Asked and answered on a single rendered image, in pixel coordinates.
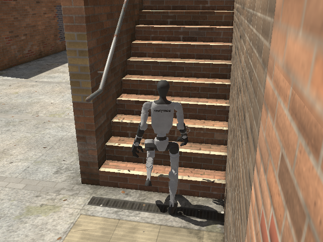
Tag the stairs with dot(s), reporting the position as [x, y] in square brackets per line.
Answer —
[189, 44]

